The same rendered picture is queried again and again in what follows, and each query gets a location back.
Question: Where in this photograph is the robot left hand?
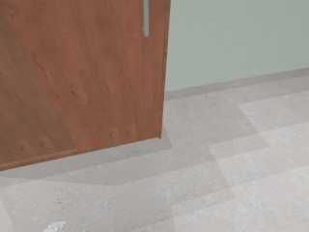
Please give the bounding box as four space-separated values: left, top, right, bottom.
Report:
42 221 67 232

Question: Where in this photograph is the wardrobe door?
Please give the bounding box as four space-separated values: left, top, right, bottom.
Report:
0 0 166 153
0 8 76 164

